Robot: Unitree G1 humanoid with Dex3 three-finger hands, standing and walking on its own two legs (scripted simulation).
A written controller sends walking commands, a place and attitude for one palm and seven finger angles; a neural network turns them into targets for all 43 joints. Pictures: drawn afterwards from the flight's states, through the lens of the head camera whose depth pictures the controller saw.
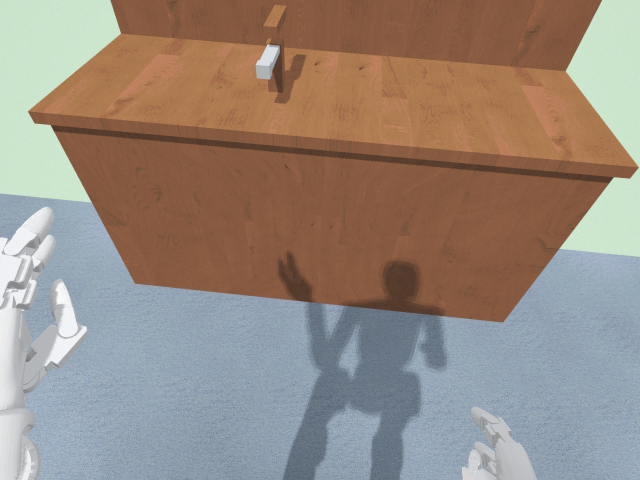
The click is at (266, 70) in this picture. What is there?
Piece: tap's lever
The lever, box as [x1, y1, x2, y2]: [256, 60, 271, 78]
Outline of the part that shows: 258,60 256,63 257,77 269,78 271,75 271,72 269,72 271,68 270,61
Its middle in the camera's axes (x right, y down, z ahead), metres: -0.12 -0.35 +0.80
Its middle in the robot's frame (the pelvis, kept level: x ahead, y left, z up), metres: +0.85 +0.17 +0.12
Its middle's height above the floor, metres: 0.89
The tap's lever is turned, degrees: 0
